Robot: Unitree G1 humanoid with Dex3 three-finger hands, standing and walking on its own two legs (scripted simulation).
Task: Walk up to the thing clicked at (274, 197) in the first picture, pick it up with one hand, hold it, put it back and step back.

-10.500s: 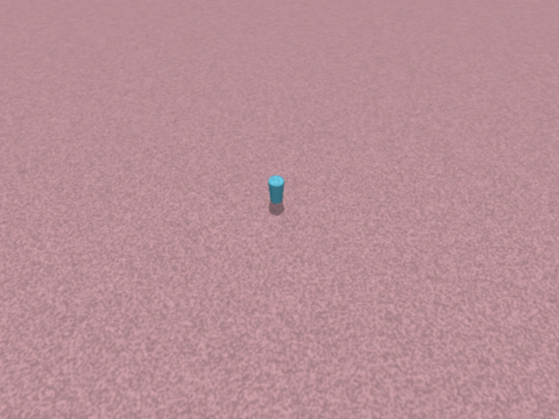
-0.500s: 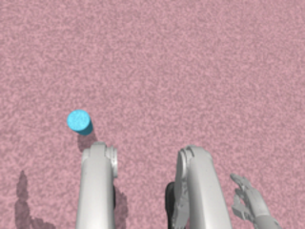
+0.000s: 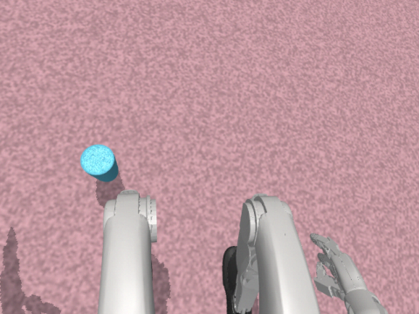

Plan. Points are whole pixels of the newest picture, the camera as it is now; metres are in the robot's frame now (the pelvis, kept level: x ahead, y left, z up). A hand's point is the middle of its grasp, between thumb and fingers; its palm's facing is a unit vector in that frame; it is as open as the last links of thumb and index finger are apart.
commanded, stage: approach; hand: left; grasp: from the side
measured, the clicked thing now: (102, 166) +0.42 +0.26 -0.30
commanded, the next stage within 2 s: close in in 0.36 s
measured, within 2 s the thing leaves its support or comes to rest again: neither
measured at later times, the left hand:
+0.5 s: hand (52, 177) +0.36 +0.34 -0.21, palm faces +0.11 -0.99 +0.03, open 17.5 cm
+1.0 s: hand (90, 177) +0.37 +0.27 -0.25, palm faces +0.16 -0.99 +0.03, open 17.6 cm
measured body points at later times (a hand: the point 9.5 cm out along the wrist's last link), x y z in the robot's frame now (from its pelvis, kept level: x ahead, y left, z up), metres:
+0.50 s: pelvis -0.01 +0.01 -0.08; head +0.22 +0.15 +0.29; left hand +0.35 +0.39 -0.21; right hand +0.19 -0.26 -0.13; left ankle +0.09 +0.13 -0.33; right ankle +0.10 -0.13 -0.33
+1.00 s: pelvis -0.02 +0.02 -0.09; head +0.19 +0.18 +0.27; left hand +0.36 +0.33 -0.25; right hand +0.16 -0.24 -0.12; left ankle +0.09 +0.13 -0.33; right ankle +0.10 -0.13 -0.33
